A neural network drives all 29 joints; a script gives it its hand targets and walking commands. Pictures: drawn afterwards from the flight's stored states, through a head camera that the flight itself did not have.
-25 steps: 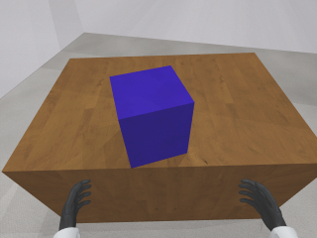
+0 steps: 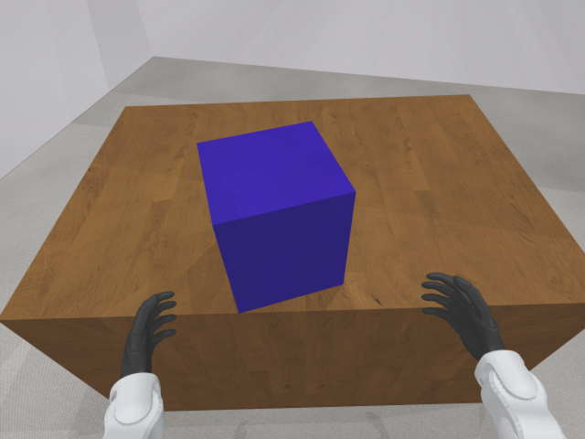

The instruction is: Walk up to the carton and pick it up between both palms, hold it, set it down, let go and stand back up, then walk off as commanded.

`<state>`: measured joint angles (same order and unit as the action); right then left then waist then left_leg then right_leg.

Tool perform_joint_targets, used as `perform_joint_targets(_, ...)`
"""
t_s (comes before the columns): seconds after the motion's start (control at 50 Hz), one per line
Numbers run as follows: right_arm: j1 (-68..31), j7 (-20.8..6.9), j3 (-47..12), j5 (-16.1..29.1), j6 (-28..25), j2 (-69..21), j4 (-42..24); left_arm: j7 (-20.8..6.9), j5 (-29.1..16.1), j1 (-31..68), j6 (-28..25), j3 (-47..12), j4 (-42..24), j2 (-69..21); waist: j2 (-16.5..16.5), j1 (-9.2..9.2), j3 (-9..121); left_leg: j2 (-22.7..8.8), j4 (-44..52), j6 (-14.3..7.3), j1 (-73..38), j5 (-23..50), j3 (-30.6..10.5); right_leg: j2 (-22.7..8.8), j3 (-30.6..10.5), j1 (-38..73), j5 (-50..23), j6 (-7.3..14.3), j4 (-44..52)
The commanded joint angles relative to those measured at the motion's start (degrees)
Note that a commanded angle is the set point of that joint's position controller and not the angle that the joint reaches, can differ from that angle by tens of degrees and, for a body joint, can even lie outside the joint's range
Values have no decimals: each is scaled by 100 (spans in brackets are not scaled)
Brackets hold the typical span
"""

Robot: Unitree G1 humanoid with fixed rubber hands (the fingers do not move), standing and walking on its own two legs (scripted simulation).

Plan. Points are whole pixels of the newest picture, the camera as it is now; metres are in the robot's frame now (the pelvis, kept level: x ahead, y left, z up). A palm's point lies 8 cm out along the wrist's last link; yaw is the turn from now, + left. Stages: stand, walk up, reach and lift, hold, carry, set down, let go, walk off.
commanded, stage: reach and lift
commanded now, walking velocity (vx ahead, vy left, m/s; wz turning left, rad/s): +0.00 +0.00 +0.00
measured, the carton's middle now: (274, 218) +0.49 +0.05 +0.00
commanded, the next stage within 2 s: none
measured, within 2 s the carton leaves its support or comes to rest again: neither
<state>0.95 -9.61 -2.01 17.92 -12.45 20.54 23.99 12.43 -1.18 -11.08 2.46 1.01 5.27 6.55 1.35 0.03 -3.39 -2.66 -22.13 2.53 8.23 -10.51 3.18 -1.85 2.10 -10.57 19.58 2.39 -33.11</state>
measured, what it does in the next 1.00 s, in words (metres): stands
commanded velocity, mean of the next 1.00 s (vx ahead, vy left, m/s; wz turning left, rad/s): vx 0.00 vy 0.00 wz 0.00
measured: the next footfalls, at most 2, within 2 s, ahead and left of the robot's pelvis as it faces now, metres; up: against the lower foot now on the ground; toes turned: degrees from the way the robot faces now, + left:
none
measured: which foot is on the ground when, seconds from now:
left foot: down 0.00-1.00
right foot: down 0.00-1.00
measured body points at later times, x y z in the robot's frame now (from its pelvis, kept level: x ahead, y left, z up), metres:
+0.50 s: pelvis -0.01 +0.00 +0.00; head -0.01 -0.01 +0.45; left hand +0.29 +0.21 +0.08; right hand +0.34 -0.21 +0.09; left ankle +0.02 +0.18 -0.74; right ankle -0.01 -0.08 -0.74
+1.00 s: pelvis -0.01 +0.00 +0.00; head +0.00 -0.01 +0.45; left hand +0.34 +0.20 +0.12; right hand +0.40 -0.19 +0.14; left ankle +0.02 +0.18 -0.74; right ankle -0.01 -0.08 -0.74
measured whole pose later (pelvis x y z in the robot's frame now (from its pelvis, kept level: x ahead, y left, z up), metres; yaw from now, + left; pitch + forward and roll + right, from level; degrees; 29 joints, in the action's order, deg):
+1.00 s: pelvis -0.01 +0.00 +0.00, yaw -1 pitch -2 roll +3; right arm -37.4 -3.3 -4.8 22.6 15.0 22.9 32.9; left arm 12.4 -1.7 24.5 32.9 7.2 9.3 6.6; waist 1.3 2.3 -3.4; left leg -3.7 -19.2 2.5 8.9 -7.7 3.5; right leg -0.5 1.6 -11.5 16.3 2.7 -30.0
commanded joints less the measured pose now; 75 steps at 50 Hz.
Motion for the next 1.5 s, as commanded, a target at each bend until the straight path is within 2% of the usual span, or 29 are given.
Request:
perform_joint_targets(0.0, -1240, 293, -419, 491, 88, 998, -1531, -52, -289, 891, 313, 504, -1403, -1, 598, 702, 1474, 413, 318, -165, -1032, 1792, 98, 416, -491, 197, -2643, -101, 1602)
perform_joint_targets(0.08, -1449, 453, -452, 561, 265, 1010, -1595, -110, -257, 1039, 562, 745, -1658, 110, 457, 790, 1594, 397, 264, -115, -1175, 2383, 95, 420, -519, 314, -3151, -90, 1585)
perform_joint_targets(0.1, -1508, 493, -464, 566, 339, 973, -1604, -125, -303, 1136, 616, 754, -1758, 108, 500, 752, 1573, 413, 312, -132, -1199, 2245, 90, 402, -528, 338, -3079, -130, 1616)
perform_joint_targets(0.14, -1762, 530, -452, 579, 481, 960, -1502, -120, -268, 1335, 781, 858, -1766, 146, 344, 840, 1451, 403, 411, -131, -1165, 2072, 96, 404, -541, 271, -2748, -124, 1670)
perform_joint_targets(0.18, -2063, 573, -363, 557, 652, 1010, -1429, -102, -289, 1616, 939, 876, -1766, 188, 300, 823, 1429, 376, 427, -138, -1219, 1956, 105, 442, -516, 159, -2355, -71, 1745)
perform_joint_targets(0.26, -2630, 637, -422, 621, 924, 1056, -1349, -75, -321, 2079, 1257, 1063, -1735, 251, 312, 1021, 1502, 368, 449, -166, -1021, 1999, 125, 442, -581, 191, -2374, -99, 1708)
perform_joint_targets(0.4, -3475, 601, -334, 672, 1528, 1052, -597, 11, -330, 3012, 1874, 1202, -1324, 259, 173, 1088, 1419, 271, 523, -209, -994, 1579, 60, 483, -579, -194, -1394, 16, 1869)
perform_joint_targets(0.44, -3860, 586, -237, 648, 1747, 1152, -313, 28, -329, 3317, 2165, 1255, -918, 226, 287, 1104, 1315, 250, 591, -223, -892, 1228, 52, 495, -557, -317, -1068, 31, 1905)
perform_joint_targets(0.48, -4252, 551, -244, 648, 1912, 1124, -204, 40, -407, 3722, 2309, 1196, -894, 243, 238, 1093, 1370, 224, 635, -242, -759, 945, 23, 485, -582, -368, -789, 36, 1920)
perform_joint_targets(0.5, -4452, 537, -281, 690, 1976, 1146, -263, 62, -410, 3840, 2390, 1203, -872, 279, 280, 1168, 1453, 238, 637, -262, -660, 927, 36, 486, -578, -318, -847, 5, 1882)
perform_joint_targets(0.54, -4611, 538, -246, 688, 2032, 1219, -342, 103, -438, 4017, 2489, 1219, -864, 323, 371, 1158, 1650, 221, 570, -230, -665, 1056, 3, 515, -579, -221, -1059, 11, 1814)
perform_joint_targets(0.58, -4713, 545, -258, 712, 2079, 1264, -263, 128, -392, 4181, 2532, 1338, -987, 365, 283, 1189, 1825, 233, 490, -195, -641, 1341, 20, 540, -569, -142, -1387, -14, 1722)
perform_joint_targets(0.68, -5217, 571, -345, 756, 2338, 1272, 162, 107, -429, 4732, 2773, 1297, -566, 428, 246, 1185, 1792, 235, 466, -212, -564, 1178, -9, 545, -571, -146, -1242, -5, 1738)
perform_joint_targets(0.72, -5421, 564, -396, 827, 2418, 1226, 135, 118, -422, 4965, 2832, 1300, -645, 492, 176, 1241, 1958, 232, 444, -206, -543, 1322, 0, 544, -569, -94, -1425, -32, 1669)
perform_joint_targets(0.74, -5529, 573, -424, 848, 2410, 1267, -5, 119, -411, 4975, 2854, 1363, -677, 531, 285, 1286, 2031, 238, 401, -218, -514, 1415, 13, 571, -567, -24, -1577, -43, 1641)
perform_joint_targets(0.84, -5885, 651, -518, 842, 2609, 1197, 423, 109, -382, 5444, 2995, 1501, -386, 662, 240, 1358, 2055, 258, 429, -246, -231, 1194, 56, 485, -618, 37, -1664, -123, 1576)
perform_joint_targets(0.88, -6211, 670, -542, 861, 2625, 1243, 312, 96, -438, 5611, 3024, 1454, -339, 734, 313, 1359, 2267, 283, 385, -254, -178, 1325, 30, 500, -594, 172, -2005, -143, 1507)
perform_joint_targets(0.94, -6431, 740, -599, 869, 2653, 1240, 404, 50, -453, 5907, 3002, 1497, -314, 854, 332, 1352, 2445, 299, 355, -232, -67, 1392, 79, 455, -622, 331, -2464, -235, 1415)
perform_joint_targets(0.96, -6549, 742, -700, 940, 2664, 1248, 490, 61, -379, 5959, 3004, 1585, -207, 947, 259, 1459, 2484, 299, 332, -236, 32, 1445, 81, 448, -639, 405, -2532, -247, 1375)
perform_joint_targets(1.02, -6837, 773, -734, 988, 2676, 1258, 571, 74, -346, 6244, 3019, 1607, -82, 1025, 184, 1510, 2623, 317, 300, -212, 31, 1512, 104, 476, -632, 379, -2557, -230, 1349)
perform_joint_targets(1.06, -7013, 802, -686, 930, 2714, 1330, 836, 48, -340, 6412, 3013, 1600, 27, 1061, 192, 1456, 2713, 301, 319, -207, 138, 1424, 77, 450, -626, 451, -2712, -227, 1313)
perform_joint_targets(1.14, -7329, 821, -788, 998, 2683, 1308, 934, 59, -335, 6698, 2975, 1686, 250, 1206, 206, 1562, 3006, 334, 228, -175, 158, 1678, 116, 489, -610, 570, -2981, -251, 1253)
perform_joint_targets(1.2, -7481, 831, -728, 937, 2674, 1400, 1314, 71, -297, 6970, 2951, 1664, 279, 1220, 126, 1451, 3224, 314, 158, -116, 158, 1844, 103, 516, -538, 617, -3131, -251, 1204)
perform_joint_targets(1.22, -7675, 818, -739, 956, 2684, 1357, 1316, 94, -363, 7219, 2878, 1621, 281, 1290, 71, 1468, 3353, 317, 139, -123, 207, 1748, 124, 532, -538, 528, -2912, -251, 1211)
perform_joint_targets(1.3, -8043, 827, -766, 964, 2607, 1434, 1463, 127, -335, 7372, 2824, 1600, 587, 1335, 79, 1579, 3636, 310, 26, -78, 264, 1972, 141, 589, -486, 594, -3098, -238, 1146)
perform_joint_targets(1.34, -8063, 815, -779, 958, 2586, 1407, 1541, 134, -370, 7434, 2751, 1597, 510, 1285, 140, 1541, 3807, 308, 16, -58, 299, 2132, 149, 592, -490, 681, -3418, -253, 1116)
perform_joint_targets(1.38, -8229, 831, -818, 919, 2577, 1456, 1911, 120, -337, 7508, 2749, 1639, 1020, 1313, 223, 1552, 3695, 326, -25, -62, 416, 2084, 163, 580, -491, 660, -3499, -285, 1083)
perform_joint_targets(1.46, -8715, 788, -941, 1058, 2484, 1356, 1979, 161, -386, 8001, 2556, 1603, 1007, 1404, 109, 1682, 4032, 320, -77, -40, 548, 2182, 179, 560, -506, 761, -3641, -307, 1017)
perform_joint_targets(1.48, -8771, 789, -1009, 1095, 2465, 1387, 2062, 175, -405, 8060, 2531, 1690, 1229, 1523, 224, 1755, 4002, 330, -103, -52, 615, 2203, 192, 562, -520, 817, -3762, -331, 1011)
